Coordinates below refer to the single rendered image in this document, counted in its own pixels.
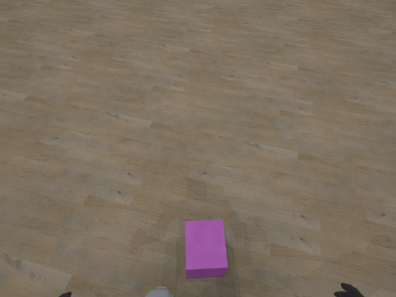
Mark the robot right hand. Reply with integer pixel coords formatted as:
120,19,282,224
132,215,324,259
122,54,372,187
334,283,364,297

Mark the carton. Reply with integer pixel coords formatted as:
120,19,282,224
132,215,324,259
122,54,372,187
185,220,228,278

